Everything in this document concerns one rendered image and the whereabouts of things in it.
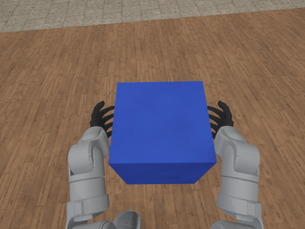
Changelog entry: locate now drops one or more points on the robot left hand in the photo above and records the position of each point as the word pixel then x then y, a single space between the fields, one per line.
pixel 97 120

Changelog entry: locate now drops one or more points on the robot right hand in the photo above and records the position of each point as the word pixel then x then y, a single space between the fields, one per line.
pixel 224 120

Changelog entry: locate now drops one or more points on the robot right forearm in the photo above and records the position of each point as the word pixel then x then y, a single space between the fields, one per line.
pixel 238 195

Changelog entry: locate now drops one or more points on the carton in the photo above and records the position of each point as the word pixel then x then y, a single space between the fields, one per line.
pixel 161 133

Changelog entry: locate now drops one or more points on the robot left forearm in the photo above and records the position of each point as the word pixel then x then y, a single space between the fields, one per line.
pixel 88 197

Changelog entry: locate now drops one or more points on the left robot thigh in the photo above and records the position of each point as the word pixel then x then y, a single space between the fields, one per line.
pixel 128 220

